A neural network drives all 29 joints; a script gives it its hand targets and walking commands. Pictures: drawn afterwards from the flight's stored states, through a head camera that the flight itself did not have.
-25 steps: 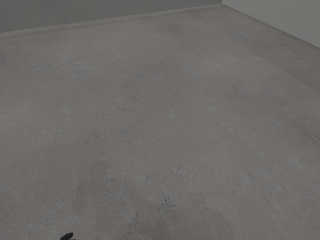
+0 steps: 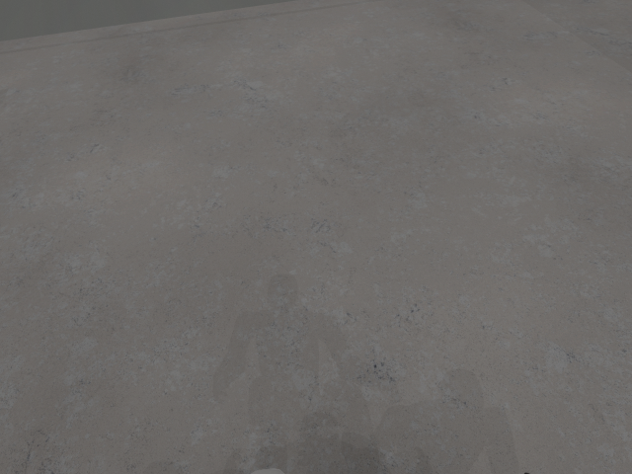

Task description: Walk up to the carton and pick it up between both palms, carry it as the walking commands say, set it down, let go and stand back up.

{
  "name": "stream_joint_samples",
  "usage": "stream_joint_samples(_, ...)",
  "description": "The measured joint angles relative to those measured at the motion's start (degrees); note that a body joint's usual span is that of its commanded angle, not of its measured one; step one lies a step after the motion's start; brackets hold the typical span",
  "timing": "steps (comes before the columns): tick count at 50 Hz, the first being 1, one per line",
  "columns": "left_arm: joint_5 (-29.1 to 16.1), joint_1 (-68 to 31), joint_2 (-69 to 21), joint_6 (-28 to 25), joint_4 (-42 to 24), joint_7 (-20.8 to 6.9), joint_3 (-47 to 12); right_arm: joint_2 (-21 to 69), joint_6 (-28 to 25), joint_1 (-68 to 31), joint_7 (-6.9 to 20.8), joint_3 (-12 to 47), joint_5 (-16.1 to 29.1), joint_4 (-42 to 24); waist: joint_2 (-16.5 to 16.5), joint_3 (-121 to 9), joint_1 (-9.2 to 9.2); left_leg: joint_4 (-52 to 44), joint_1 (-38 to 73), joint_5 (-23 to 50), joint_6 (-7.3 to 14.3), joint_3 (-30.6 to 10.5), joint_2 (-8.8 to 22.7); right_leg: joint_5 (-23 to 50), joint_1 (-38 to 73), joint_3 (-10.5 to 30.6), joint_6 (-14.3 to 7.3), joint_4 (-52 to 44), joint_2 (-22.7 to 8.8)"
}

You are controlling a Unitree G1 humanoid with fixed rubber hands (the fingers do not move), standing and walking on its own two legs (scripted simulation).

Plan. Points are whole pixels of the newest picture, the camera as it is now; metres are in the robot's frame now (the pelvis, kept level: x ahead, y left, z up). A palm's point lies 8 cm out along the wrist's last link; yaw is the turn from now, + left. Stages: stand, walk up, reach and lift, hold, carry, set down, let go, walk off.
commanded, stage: walk up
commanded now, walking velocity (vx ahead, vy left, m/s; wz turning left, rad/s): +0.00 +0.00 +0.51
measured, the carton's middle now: out of the picture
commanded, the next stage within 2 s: none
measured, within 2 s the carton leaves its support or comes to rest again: neither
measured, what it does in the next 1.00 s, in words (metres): steps on the spot, turning left: left foot, then right foot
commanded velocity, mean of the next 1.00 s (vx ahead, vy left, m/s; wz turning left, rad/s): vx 0.25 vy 0.03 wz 0.50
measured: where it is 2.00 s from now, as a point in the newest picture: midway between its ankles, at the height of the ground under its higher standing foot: (264, 432)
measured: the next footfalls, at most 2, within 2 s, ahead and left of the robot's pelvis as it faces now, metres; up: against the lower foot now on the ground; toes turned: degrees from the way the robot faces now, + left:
left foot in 0.08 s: +0.03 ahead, +0.14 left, +0.00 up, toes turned +4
right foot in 0.38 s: +0.02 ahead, -0.12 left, +0.00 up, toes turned +4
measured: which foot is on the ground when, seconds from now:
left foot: up 0.00-0.06, down 0.08-0.40, up 0.42-0.88, down 0.90-1.00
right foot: down 0.00-0.10, up 0.12-0.36, down 0.38-0.90, up 0.92-1.00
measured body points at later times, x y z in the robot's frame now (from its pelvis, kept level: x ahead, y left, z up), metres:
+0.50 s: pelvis -0.03 -0.03 +0.01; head +0.01 -0.05 +0.46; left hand +0.07 +0.25 -0.09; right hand +0.12 -0.27 -0.13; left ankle -0.04 +0.13 -0.68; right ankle -0.02 -0.13 -0.72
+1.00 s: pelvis +0.02 +0.04 +0.00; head +0.05 +0.07 +0.45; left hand -0.05 +0.29 -0.13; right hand +0.24 -0.13 -0.12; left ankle -0.05 +0.16 -0.72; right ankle -0.01 -0.12 -0.65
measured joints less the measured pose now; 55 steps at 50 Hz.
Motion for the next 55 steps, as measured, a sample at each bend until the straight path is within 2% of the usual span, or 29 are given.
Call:
stream_joint_samples(4, 0.0, 0.47, 0.0, 0.0, -0.38, -0.02, 0.0, 0.93, -0.24, -0.22, 0.31, 0.51, 0.07, -1.49, -0.54, 0.0, -0.02, -14.49, 4.65, 0.14, 0.0, 0.34, 1.13, -0.5, 0.0, -3.96, 0.15, 0.87, -0.51)
stream_joint_samples(6, 0.0, 0.66, 0.53, 0.03, -0.46, -0.07, 0.01, 1.86, -0.76, -0.55, 0.31, 0.99, 0.08, -1.53, -3.08, 0.48, 0.01, -16.33, 5.88, 2.97, -0.05, 0.77, -0.4, -2.07, -0.19, -3.51, 0.57, 3.73, -2.4)
stream_joint_samples(7, 0.0, 0.74, 0.63, 0.2, -0.74, -0.12, 0.0, 2.12, -1.02, -0.55, 0.3, 1.19, 0.08, -1.61, -3.85, 0.5, -0.04, -16.0, 6.02, 3.05, -0.02, 0.73, -0.89, -4.51, -1.04, -1.28, 0.6, 7.04, -2.14)
stream_joint_samples(9, 0.0, -0.29, 0.63, 1.04, -1.42, -0.23, 0.01, 2.18, -1.35, -0.23, 0.27, 1.2, 0.08, -1.69, -3.99, 0.5, -0.06, -16.33, 6.24, 3.33, 0.12, 0.11, -0.99, -8.8, -3.41, 4.5, 0.86, 14.93, 0.35)
stream_joint_samples(12, 0.0, -3.64, 0.66, 1.34, -2.98, -0.46, 0.0, 2.09, -1.35, 0.34, -0.24, 1.21, 0.08, -1.7, -4.08, 0.45, 0.02, -18.68, 6.43, 5.18, 0.13, -0.99, -1.21, -8.93, -4.77, 9.3, 0.95, 19.45, 2.37)
stream_joint_samples(15, 0.0, -6.84, 0.68, 1.34, -4.69, -0.54, 0.0, 1.88, -1.35, 0.34, -0.34, 1.21, 0.08, -1.86, -4.16, 0.44, 0.05, -21.45, 6.24, 7.45, 0.12, -1.11, -1.59, -8.97, -4.65, 11.95, 0.95, 16.66, 2.59)
stream_joint_samples(18, 0.0, -9.37, 0.71, 1.35, -6.23, -0.54, 0.0, 1.4, -1.35, 0.71, -0.34, 1.22, 0.08, -1.85, -3.26, 0.42, 0.09, -23.19, 4.92, 9.37, -0.35, -1.65, -1.75, -8.53, -2.59, 12.97, 0.96, 4.51, 2.88)
stream_joint_samples(19, 0.0, -9.9, 0.77, 1.32, -6.56, -0.54, 0.0, 1.29, -1.35, 0.81, -0.34, 1.21, 0.08, -1.85, -3.07, 0.43, 0.08, -23.31, 4.36, 9.78, -0.66, -1.87, -1.94, -6.17, -1.5, 12.97, 0.98, -0.04, 2.9)
stream_joint_samples(20, 0.0, -10.18, 0.58, 1.31, -6.54, -0.54, -0.01, 0.98, -1.35, 0.84, -0.34, 1.15, 0.08, -1.83, -2.32, 0.66, 0.04, -23.31, 4.05, 10.06, -0.75, -2.31, -1.88, 0.29, -1.26, 12.53, 1.21, -2.26, 2.99)
stream_joint_samples(21, 0.0, -10.01, 0.25, 1.31, -6.52, -0.53, -0.01, 0.69, -1.35, 0.98, -0.34, 0.99, 0.08, -1.72, -1.37, 0.82, 0.04, -22.98, 3.91, 9.53, -0.76, -2.92, -1.82, 3.18, -1.14, 11.85, 1.54, -2.56, 3.07)
stream_joint_samples(23, 0.0, -8.54, 0.11, 1.3, -6.49, -0.5, 0.01, 0.72, -1.29, 1.16, -0.34, 0.92, 0.07, -1.64, -0.91, 0.85, 0.08, -17.35, 2.55, 3.58, -0.77, -2.71, -2.62, 3.1, -0.43, 10.69, 1.65, -2.5, 2.23)
stream_joint_samples(25, 0.0, -6.25, 0.11, 1.3, -6.49, -0.5, 0.0, 0.77, -1.03, 1.14, -0.29, 0.92, 0.08, -2.52, -0.83, 0.84, 0.08, -9.0, 0.42, 0.75, -0.77, -1.99, -2.83, 2.58, 0.56, 9.35, 1.65, -3.2, 1.2)
stream_joint_samples(27, 0.0, -3.83, 0.11, 1.28, -6.49, -0.49, 0.0, 0.58, -1.01, 1.01, 0.26, 0.92, 0.08, -3.54, -0.8, 0.84, 0.06, -3.0, -1.26, 0.67, -0.76, -1.93, -2.81, 2.56, 1.08, 7.9, 1.65, -3.67, 0.19)
stream_joint_samples(33, 0.0, 5.72, 0.15, -0.89, -5.85, -0.37, -0.01, -1.03, -0.52, -0.45, 4.17, 0.92, 0.03, -5.5, -0.85, 0.79, 0.06, 4.93, -3.17, 3.31, -0.76, -1.91, -1.88, 2.87, 3.17, 3.66, 1.66, -6.32, -2.17)
stream_joint_samples(37, 0.0, 11.32, 0.5, -2.28, -4.42, -0.37, -0.01, -1.73, -0.78, -1.67, 4.93, 0.92, 0.03, -5.73, -1.02, 0.78, 0.03, 2.04, -3.13, 3.86, -0.76, -1.94, -0.57, 2.99, 5.05, 0.62, 2.47, -8.46, -3.52)
stream_joint_samples(42, 0.0, 14.24, 0.6, -2.64, -4.1, -0.53, -0.01, -1.21, -2.04, -2.98, 4.99, 2.11, 0.03, -5.75, -1.14, 0.74, 0.25, -14.04, -0.2, 3.83, -0.76, -1.66, 0.51, 1.92, 6.56, -3.3, 4.35, -9.25, -4.76)
stream_joint_samples(44, 0.0, 14.13, 0.68, -2.64, -4.09, -0.97, -0.02, -0.62, -3.03, -2.93, 4.95, 2.64, 0.03, -5.59, -1.32, 0.71, 0.23, -21.83, 2.83, 3.82, -0.77, -0.32, 0.5, 0.1, 6.95, -4.57, 5.1, -7.32, -5.59)
stream_joint_samples(45, 0.0, 13.91, 0.78, -2.64, -4.07, -1.31, -0.01, -0.29, -3.67, -2.84, 4.72, 2.79, 0.03, -5.38, -1.56, 0.81, 0.27, -23.85, 4.11, 6.26, -0.76, -0.01, 0.25, -1.71, 6.66, -4.5, 5.12, -4.35, -6.27)
stream_joint_samples(46, 0.0, 13.45, 0.95, -2.64, -4.05, -1.67, -0.01, 0.26, -4.19, -2.67, 4.26, 2.89, 0.03, -5.04, -2.05, 0.91, 0.24, -22.42, 4.16, 8.51, -0.76, -0.01, -0.15, -3.01, 5.5, -2.75, 5.11, 0.86, -6.7)
stream_joint_samples(48, 0.0, 11.11, 1.38, -2.64, -4.08, -2.49, 0.0, 1.59, -4.67, -1.09, 3.01, 3.03, 0.03, -4.37, -2.9, 0.87, 0.2, -19.84, 5.33, 6.13, -0.76, -0.16, -0.32, -4.71, 1.69, 3.79, 5.11, 14.1, -4.45)
stream_joint_samples(50, 0.0, 6.94, 1.6, -2.65, -4.43, -3.16, -0.01, 2.54, -5.1, 1.81, 1.93, 3.04, 0.03, -3.4, -3.79, 0.82, 0.27, -21.09, 8.0, 4.53, -0.76, -0.46, -0.33, -4.77, -1.48, 7.43, 5.12, 22.04, -2.29)
stream_joint_samples(53, 0.0, -0.05, 1.63, -2.65, -5.64, -3.86, 0.0, 2.8, -5.67, 6.0, 0.97, 3.04, 0.03, -1.35, -4.96, 0.8, 0.29, -24.68, 11.93, 4.54, -0.76, -0.65, -0.35, -4.77, -4.72, 8.8, 5.13, 22.47, -1.5)
stream_joint_samples(55, 0.0, -4.25, 1.65, -2.65, -6.22, -3.93, -0.01, 2.31, -5.96, 8.37, 0.66, 3.04, 0.03, -0.11, -5.06, 0.77, -0.14, -26.66, 14.29, 4.28, -0.76, -1.06, -0.37, -4.8, -5.42, 8.84, 5.13, 18.89, -1.25)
